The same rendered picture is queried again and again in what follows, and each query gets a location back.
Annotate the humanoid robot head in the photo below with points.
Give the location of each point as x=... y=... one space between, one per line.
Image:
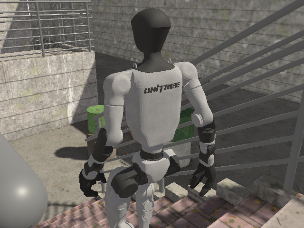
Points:
x=150 y=29

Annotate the robot right hand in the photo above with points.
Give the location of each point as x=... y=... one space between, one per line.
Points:
x=208 y=172

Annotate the right robot forearm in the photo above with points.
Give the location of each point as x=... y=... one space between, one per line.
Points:
x=207 y=144

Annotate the left robot upper arm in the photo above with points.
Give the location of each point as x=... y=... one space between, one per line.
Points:
x=115 y=86

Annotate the right robot upper arm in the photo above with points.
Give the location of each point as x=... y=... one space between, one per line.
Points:
x=195 y=94

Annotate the left robot forearm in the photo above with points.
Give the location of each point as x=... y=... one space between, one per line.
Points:
x=98 y=157

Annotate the humanoid robot torso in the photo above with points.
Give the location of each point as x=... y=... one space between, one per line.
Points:
x=152 y=108

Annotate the robot left hand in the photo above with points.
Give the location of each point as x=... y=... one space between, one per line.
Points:
x=85 y=184

